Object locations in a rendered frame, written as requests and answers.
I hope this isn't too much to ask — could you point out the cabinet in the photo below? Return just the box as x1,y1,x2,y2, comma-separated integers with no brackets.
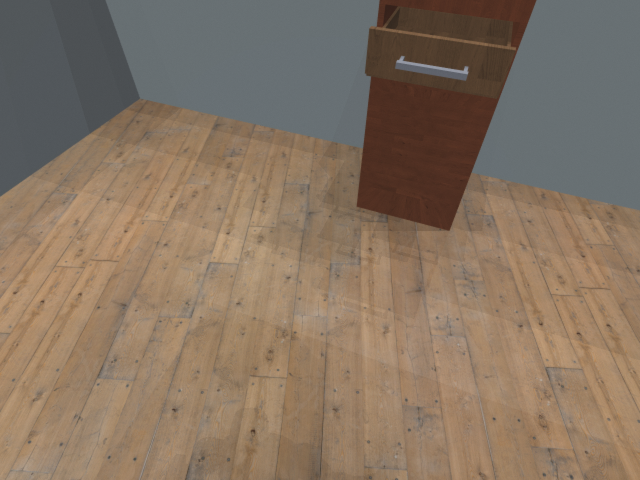
357,0,536,231

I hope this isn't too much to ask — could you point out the handle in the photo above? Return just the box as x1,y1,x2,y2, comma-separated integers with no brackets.
395,56,468,81
402,82,461,95

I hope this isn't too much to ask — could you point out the drawer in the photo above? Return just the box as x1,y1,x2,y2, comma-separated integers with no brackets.
365,6,516,99

